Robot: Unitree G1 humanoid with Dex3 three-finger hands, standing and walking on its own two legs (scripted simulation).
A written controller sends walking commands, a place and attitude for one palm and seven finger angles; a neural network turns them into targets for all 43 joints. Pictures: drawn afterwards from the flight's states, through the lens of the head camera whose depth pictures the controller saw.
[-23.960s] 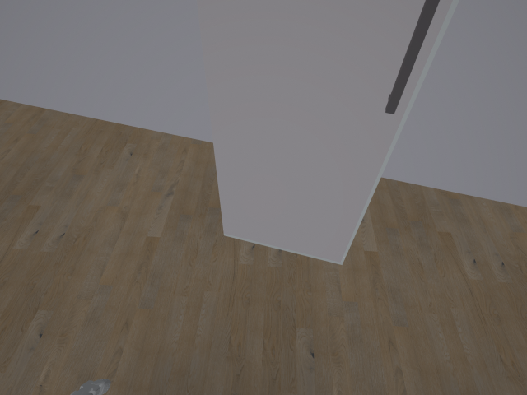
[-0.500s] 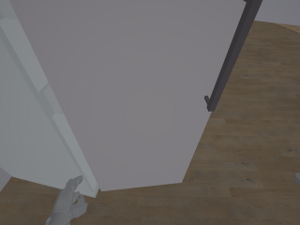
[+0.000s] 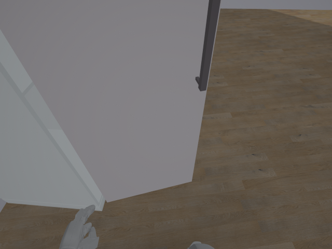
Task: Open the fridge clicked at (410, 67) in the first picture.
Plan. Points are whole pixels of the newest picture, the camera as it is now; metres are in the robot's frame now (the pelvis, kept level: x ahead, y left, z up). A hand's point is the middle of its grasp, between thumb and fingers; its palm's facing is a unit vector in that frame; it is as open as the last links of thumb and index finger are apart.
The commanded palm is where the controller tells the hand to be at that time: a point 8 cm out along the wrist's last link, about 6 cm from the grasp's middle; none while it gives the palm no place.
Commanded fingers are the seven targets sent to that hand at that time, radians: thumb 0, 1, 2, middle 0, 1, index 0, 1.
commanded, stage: step back with the hand held close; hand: right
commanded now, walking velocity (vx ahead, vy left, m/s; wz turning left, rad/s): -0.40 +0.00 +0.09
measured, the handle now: (206, 37) +0.57 -0.10 +0.24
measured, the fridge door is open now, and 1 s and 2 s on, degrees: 71 71 71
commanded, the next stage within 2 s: stop stepping back and stand still in 0.22 s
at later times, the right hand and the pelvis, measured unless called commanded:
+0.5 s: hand out of the picture +0.12 -0.29 +0.18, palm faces +0.38 +0.85 -0.35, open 7.4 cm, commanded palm +0.05 -0.33 +0.20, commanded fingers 0.00 -0.90 -0.90 0.20 0.30 0.20 0.30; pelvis -0.11 -0.04 +0.01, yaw +4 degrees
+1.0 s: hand out of the picture +0.07 -0.30 +0.18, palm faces +0.37 +0.85 -0.38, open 7.4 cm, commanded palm +0.00 -0.34 +0.20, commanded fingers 0.00 -0.90 -0.90 0.20 0.30 0.20 0.30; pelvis -0.16 -0.06 +0.01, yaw +6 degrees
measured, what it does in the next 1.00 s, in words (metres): walks backwards: left foot, then right foot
